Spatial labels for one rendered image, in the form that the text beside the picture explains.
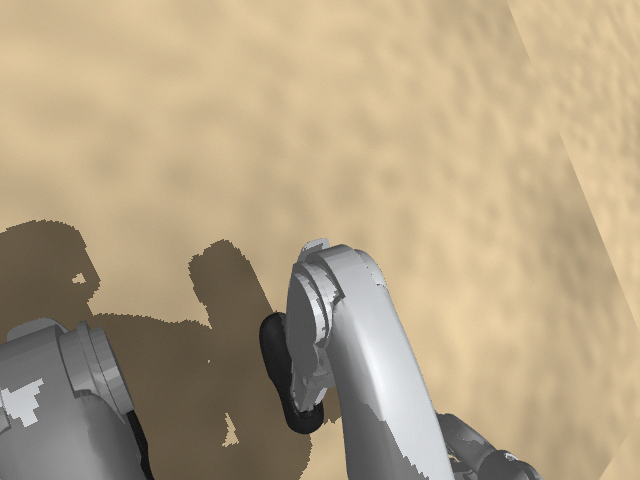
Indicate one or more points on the right robot arm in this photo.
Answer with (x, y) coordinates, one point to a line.
(503, 465)

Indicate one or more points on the right robot foot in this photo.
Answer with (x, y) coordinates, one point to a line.
(272, 338)

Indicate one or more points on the right robot hand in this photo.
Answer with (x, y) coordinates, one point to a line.
(465, 444)

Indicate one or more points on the left robot foot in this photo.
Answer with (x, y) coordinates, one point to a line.
(141, 442)

